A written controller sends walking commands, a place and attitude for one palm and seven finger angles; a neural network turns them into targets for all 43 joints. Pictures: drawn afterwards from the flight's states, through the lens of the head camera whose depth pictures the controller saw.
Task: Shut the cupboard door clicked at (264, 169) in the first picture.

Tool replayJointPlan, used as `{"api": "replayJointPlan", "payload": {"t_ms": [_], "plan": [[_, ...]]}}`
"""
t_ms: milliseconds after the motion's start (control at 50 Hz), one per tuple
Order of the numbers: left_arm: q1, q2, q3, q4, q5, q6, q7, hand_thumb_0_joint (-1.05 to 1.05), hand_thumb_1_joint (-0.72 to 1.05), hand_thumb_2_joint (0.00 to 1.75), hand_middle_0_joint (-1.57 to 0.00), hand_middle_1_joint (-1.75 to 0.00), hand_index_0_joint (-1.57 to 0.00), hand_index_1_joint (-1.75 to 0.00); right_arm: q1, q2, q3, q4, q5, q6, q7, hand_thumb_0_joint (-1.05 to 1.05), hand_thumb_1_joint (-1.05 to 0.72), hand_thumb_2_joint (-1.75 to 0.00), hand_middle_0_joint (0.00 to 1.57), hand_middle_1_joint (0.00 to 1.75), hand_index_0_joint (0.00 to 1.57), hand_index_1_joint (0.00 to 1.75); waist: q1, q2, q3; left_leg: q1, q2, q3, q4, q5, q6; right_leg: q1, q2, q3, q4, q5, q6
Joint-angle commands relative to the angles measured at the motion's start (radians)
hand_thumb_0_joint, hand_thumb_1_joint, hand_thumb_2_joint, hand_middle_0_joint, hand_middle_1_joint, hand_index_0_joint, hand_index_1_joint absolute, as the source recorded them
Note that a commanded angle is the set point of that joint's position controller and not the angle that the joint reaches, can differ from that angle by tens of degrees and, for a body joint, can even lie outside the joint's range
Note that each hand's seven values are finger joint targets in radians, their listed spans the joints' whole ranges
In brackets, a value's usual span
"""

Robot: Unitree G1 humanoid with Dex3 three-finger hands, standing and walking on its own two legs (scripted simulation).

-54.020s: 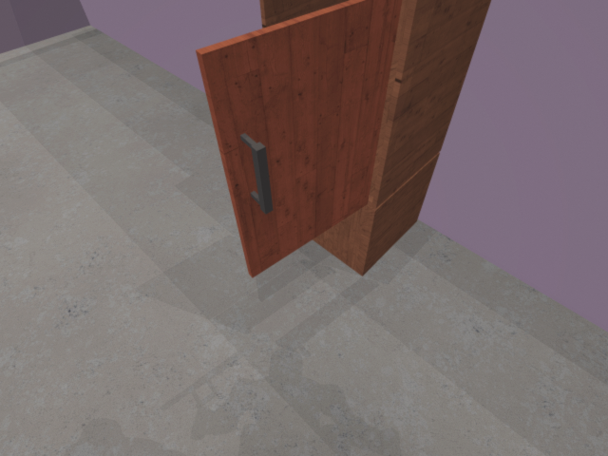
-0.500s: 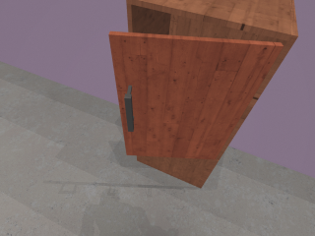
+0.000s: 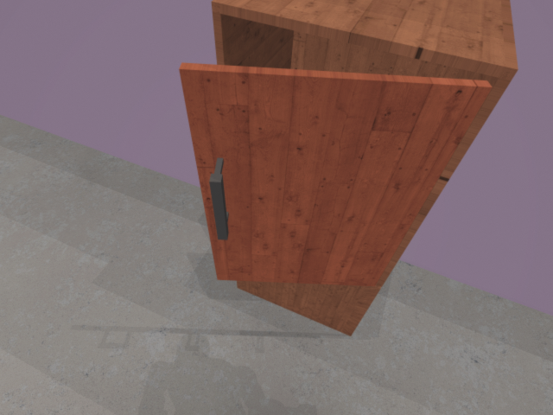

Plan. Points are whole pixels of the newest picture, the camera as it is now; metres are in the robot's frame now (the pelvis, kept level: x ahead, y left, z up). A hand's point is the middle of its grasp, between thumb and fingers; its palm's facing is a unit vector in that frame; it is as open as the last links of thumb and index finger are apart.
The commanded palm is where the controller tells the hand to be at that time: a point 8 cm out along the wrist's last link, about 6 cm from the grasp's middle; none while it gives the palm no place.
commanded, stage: shuffle to correct the standing spot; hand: left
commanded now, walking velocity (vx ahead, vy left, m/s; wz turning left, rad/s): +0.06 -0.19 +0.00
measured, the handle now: (221, 201) +0.46 +0.13 +0.01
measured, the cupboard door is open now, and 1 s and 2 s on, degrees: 22 22 22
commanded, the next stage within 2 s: come to a stop and stand still in 0.22 s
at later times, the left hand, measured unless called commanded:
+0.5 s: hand out of the picture +0.01 +0.10 -0.19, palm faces +0.04 -0.99 -0.12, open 7.4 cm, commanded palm none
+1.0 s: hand out of the picture +0.04 +0.16 -0.17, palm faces +0.03 -0.98 -0.22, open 7.4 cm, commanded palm none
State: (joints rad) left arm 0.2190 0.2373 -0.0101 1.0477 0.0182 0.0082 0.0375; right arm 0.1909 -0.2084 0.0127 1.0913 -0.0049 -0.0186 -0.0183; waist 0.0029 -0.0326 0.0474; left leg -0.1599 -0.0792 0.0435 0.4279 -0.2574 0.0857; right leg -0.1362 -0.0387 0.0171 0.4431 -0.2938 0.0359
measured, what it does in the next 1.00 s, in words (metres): steps on the spot: left foot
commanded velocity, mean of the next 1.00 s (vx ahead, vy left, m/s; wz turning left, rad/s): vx -0.02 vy -0.04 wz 0.00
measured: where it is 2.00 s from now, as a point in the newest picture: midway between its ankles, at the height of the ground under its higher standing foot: outside the picture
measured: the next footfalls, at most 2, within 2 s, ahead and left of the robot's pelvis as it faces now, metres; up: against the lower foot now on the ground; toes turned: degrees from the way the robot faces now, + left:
left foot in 0.52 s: +0.09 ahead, +0.05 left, +0.00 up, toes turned +3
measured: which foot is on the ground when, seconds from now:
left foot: down 0.00-0.28, up 0.30-0.50, down 0.52-1.00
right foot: down 0.00-1.00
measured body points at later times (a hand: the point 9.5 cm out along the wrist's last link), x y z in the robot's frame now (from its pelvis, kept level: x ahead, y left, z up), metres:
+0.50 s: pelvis +0.03 -0.05 -0.01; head +0.07 -0.03 +0.44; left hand +0.01 +0.15 -0.18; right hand +0.07 -0.29 -0.15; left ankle +0.04 +0.04 -0.73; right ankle -0.01 -0.14 -0.74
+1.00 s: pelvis +0.02 -0.03 +0.00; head +0.04 -0.02 +0.45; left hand +0.04 +0.21 -0.15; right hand +0.08 -0.26 -0.15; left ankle +0.05 +0.04 -0.74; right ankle -0.01 -0.14 -0.74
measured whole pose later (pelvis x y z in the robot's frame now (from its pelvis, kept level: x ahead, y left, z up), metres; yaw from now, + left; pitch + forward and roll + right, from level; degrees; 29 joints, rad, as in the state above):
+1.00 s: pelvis +0.02 -0.03 +0.00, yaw +0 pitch +0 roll +0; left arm 0.28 0.19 0.00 1.03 0.02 0.01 0.04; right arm 0.20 -0.16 0.00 1.06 0.00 0.00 -0.02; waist 0.01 -0.02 0.03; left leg -0.22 -0.05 0.08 0.39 -0.16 0.07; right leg -0.12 -0.01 -0.05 0.40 -0.28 -0.01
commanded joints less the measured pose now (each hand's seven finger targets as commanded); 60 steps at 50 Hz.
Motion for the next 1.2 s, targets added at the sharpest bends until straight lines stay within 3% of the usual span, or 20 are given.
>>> {"api": "replayJointPlan", "payload": {"t_ms": [0, 40, 80, 140, 160, 200, 220, 260, 280, 300, 320, 360, 420, 460, 500, 520, 560, 660, 920, 1180], "plan": [[0.071, 0.068, 0.014, -0.027, -0.002, -0.002, -0.004, 0.0, 0.9, 0.9, -0.2, -0.3, -0.2, -0.3, 0.051, -0.123, -0.024, -0.035, -0.01, -0.012, -0.017, 0.0, -0.9, -0.9, 0.2, 0.3, 0.2, 0.3, -0.005, 0.058, -0.006, 0.024, 0.231, -0.222, -0.112, 0.16, 0.005, -0.081, -0.023, 0.003, 0.01, 0.024, -0.053], [0.072, 0.068, 0.018, -0.037, 0.001, 0.003, -0.009, 0.0, 0.9, 0.9, -0.2, -0.3, -0.2, -0.3, 0.073, -0.142, -0.035, -0.035, -0.013, -0.006, -0.024, 0.0, -0.9, -0.9, 0.2, 0.3, 0.2, 0.3, -0.014, 0.091, 0.009, 0.053, 0.271, -0.274, -0.12, 0.161, 0.031, -0.149, -0.002, -0.017, 0.062, -0.022, -0.052], [0.071, 0.064, 0.026, -0.05, 0.004, 0.004, -0.015, 0.0, 0.9, 0.9, -0.2, -0.3, -0.2, -0.3, 0.106, -0.152, -0.045, -0.033, -0.015, -0.003, -0.034, 0.0, -0.9, -0.9, 0.2, 0.3, 0.2, 0.3, -0.022, 0.107, -0.005, 0.1, 0.32, -0.318, -0.095, 0.277, 0.074, -0.209, 0.012, -0.024, 0.119, -0.078, -0.056], [0.08, 0.05, 0.039, -0.071, 0.004, 0.012, -0.025, 0.0, 0.9, 0.9, -0.2, -0.3, -0.2, -0.3, 0.125, -0.16, -0.055, -0.038, -0.022, 0.003, -0.042, 0.0, -0.9, -0.9, 0.2, 0.3, 0.2, 0.3, -0.022, 0.139, -0.007, 0.08, 0.364, -0.326, -0.07, 0.334, 0.111, -0.232, 0.012, -0.023, 0.173, -0.162, -0.063], [0.09, 0.049, 0.042, -0.073, 0.006, 0.013, -0.029, 0.0, 0.9, 0.9, -0.2, -0.3, -0.2, -0.3, 0.118, -0.156, -0.056, -0.044, -0.021, 0.005, -0.044, 0.0, -0.9, -0.9, 0.2, 0.3, 0.2, 0.3, -0.013, 0.109, -0.006, 0.052, 0.356, -0.313, -0.039, 0.361, 0.105, -0.199, 0.017, -0.022, 0.129, -0.123, -0.068], [0.147, 0.042, 0.051, -0.067, 0.006, 0.013, -0.031, 0.0, 0.9, 0.9, -0.2, -0.3, -0.2, -0.3, 0.09, -0.144, -0.059, -0.055, -0.018, 0.004, -0.044, 0.0, -0.9, -0.9, 0.2, 0.3, 0.2, 0.3, 0.016, 0.069, -0.034, -0.098, 0.293, -0.22, 0.026, 0.228, 0.045, -0.023, 0.001, 0.005, 0.0, 0.028, -0.077], [0.171, 0.061, 0.056, -0.061, 0.006, 0.013, -0.028, 0.0, 0.9, 0.9, -0.2, -0.3, -0.2, -0.3, 0.081, -0.119, -0.054, -0.064, -0.016, 0.002, -0.04, 0.0, -0.9, -0.9, 0.2, 0.3, 0.2, 0.3, 0.024, -0.01, -0.018, -0.225, 0.228, -0.141, 0.078, 0.07, 0.009, 0.067, -0.053, 0.068, -0.027, 0.071, -0.102], [0.233, 0.102, 0.065, -0.052, 0.009, 0.008, -0.02, 0.0, 0.9, 0.9, -0.2, -0.3, -0.2, -0.3, 0.051, -0.048, -0.045, -0.087, -0.012, 0.007, -0.035, 0.0, -0.9, -0.9, 0.2, 0.3, 0.2, 0.3, 0.045, -0.252, 0.015, -0.366, 0.078, 0.053, 0.359, -0.277, -0.056, 0.095, -0.225, 0.275, -0.158, 0.149, -0.226], [0.262, 0.09, 0.066, -0.05, 0.01, 0.005, -0.014, 0.0, 0.9, 0.9, -0.2, -0.3, -0.2, -0.3, 0.007, -0.053, -0.049, -0.103, -0.012, 0.01, -0.035, 0.0, -0.9, -0.9, 0.2, 0.3, 0.2, 0.3, 0.07, -0.2, 0.03, -0.402, 0.092, 0.021, 0.529, -0.368, -0.057, 0.064, -0.275, 0.317, -0.181, 0.292, -0.288], [0.246, 0.076, 0.064, -0.057, 0.011, 0.005, -0.008, 0.0, 0.9, 0.9, -0.2, -0.3, -0.2, -0.3, 0.002, -0.045, -0.051, -0.105, -0.009, 0.007, -0.036, 0.0, -0.9, -0.9, 0.2, 0.3, 0.2, 0.3, 0.049, -0.108, 0.033, -0.428, 0.111, 0.001, 0.613, -0.342, -0.06, 0.083, -0.266, 0.285, -0.15, 0.444, -0.327], [0.229, 0.064, 0.061, -0.061, 0.01, -0.002, -0.003, 0.0, 0.9, 0.9, -0.2, -0.3, -0.2, -0.3, 0.002, -0.031, -0.05, -0.102, -0.009, 0.005, -0.031, 0.0, -0.9, -0.9, 0.2, 0.3, 0.2, 0.3, 0.038, -0.032, 0.01, -0.429, 0.12, -0.004, 0.626, -0.318, -0.069, 0.106, -0.245, 0.228, -0.114, 0.567, -0.329], [0.223, 0.047, 0.052, -0.059, 0.009, -0.023, 0.006, 0.0, 0.9, 0.9, -0.2, -0.3, -0.2, -0.3, 0.009, 0.008, -0.038, -0.096, -0.005, 0.004, -0.02, 0.0, -0.9, -0.9, 0.2, 0.3, 0.2, 0.3, 0.026, 0.008, -0.026, -0.376, 0.124, -0.002, 0.535, -0.281, -0.084, 0.12, -0.224, 0.166, -0.079, 0.745, -0.296], [0.191, 0.048, 0.036, -0.05, 0.004, -0.038, 0.008, 0.0, 0.9, 0.9, -0.2, -0.3, -0.2, -0.3, 0.033, 0.036, -0.026, -0.077, 0.007, 0.007, -0.014, 0.0, -0.9, -0.9, 0.2, 0.3, 0.2, 0.3, 0.002, -0.015, -0.046, -0.2, 0.114, 0.005, 0.287, -0.147, -0.092, 0.033, -0.177, 0.113, -0.07, 0.719, -0.238], [0.156, 0.047, 0.028, -0.048, -0.004, -0.042, 0.008, 0.0, 0.9, 0.9, -0.2, -0.3, -0.2, -0.3, 0.081, 0.032, -0.028, -0.049, 0.01, 0.002, -0.015, 0.0, -0.9, -0.9, 0.2, 0.3, 0.2, 0.3, -0.024, -0.037, -0.049, -0.04, 0.105, 0.006, 0.064, 0.045, -0.087, -0.029, -0.127, 0.07, -0.023, 0.659, -0.167], [0.166, 0.019, 0.026, -0.053, -0.015, -0.036, 0.009, 0.0, 0.9, 0.9, -0.2, -0.3, -0.2, -0.3, 0.089, -0.026, -0.034, -0.05, 0.008, -0.01, -0.026, 0.0, -0.9, -0.9, 0.2, 0.3, 0.2, 0.3, -0.008, 0.057, -0.076, 0.073, 0.215, -0.083, 0.019, 0.455, -0.037, -0.079, -0.07, 0.048, -0.012, 0.486, -0.063], [0.176, 0.005, 0.027, -0.053, -0.008, -0.029, 0.018, 0.0, 0.9, 0.9, -0.2, -0.3, -0.2, -0.3, 0.092, -0.039, -0.036, -0.056, 0.005, -0.005, -0.029, 0.0, -0.9, -0.9, 0.2, 0.3, 0.2, 0.3, -0.002, 0.052, -0.052, 0.04, 0.24, -0.087, 0.047, 0.505, -0.016, -0.073, -0.054, 0.046, -0.039, 0.381, -0.035], [0.18, 0.01, 0.024, -0.037, -0.007, -0.018, 0.021, 0.0, 0.9, 0.9, -0.2, -0.3, -0.2, -0.3, 0.05, -0.031, -0.032, -0.06, 0.01, -0.01, -0.036, 0.0, -0.9, -0.9, 0.2, 0.3, 0.2, 0.3, 0.012, 0.149, -0.026, 0.018, 0.234, -0.119, 0.028, 0.573, 0.001, -0.045, -0.052, 0.043, -0.04, 0.304, -0.035], [0.17, 0.016, 0.025, -0.04, -0.004, -0.016, 0.016, 0.0, 0.9, 0.9, -0.2, -0.3, -0.2, -0.3, 0.039, -0.037, -0.04, -0.086, 0.006, -0.006, -0.036, 0.0, -0.9, -0.9, 0.2, 0.3, 0.2, 0.3, 0.008, 0.042, -0.071, 0.049, 0.221, -0.118, 0.011, 0.508, -0.009, -0.033, -0.069, 0.036, -0.043, 0.336, -0.046], [0.132, 0.026, 0.019, -0.047, -0.004, -0.016, 0.002, 0.0, 0.9, 0.9, -0.2, -0.3, -0.2, -0.3, 0.036, -0.05, -0.027, -0.074, -0.004, -0.004, -0.012, 0.0, -0.9, -0.9, 0.2, 0.3, 0.2, 0.3, 0.009, 0.025, 0.003, -0.058, 0.192, -0.162, -0.152, 0.056, -0.025, -0.048, -0.069, 0.047, -0.127, 0.036, -0.066], [0.16, 0.012, 0.007, 0.016, -0.009, -0.025, 0.003, 0.0, 0.9, 0.9, -0.2, -0.3, -0.2, -0.3, 0.113, -0.046, -0.015, -0.002, 0.001, -0.01, -0.012, 0.0, -0.9, -0.9, 0.2, 0.3, 0.2, 0.3, 0.004, 0.025, 0.008, -0.028, 0.178, -0.151, -0.165, 0.078, -0.033, -0.038, -0.076, 0.039, -0.14, 0.05, -0.073]]}}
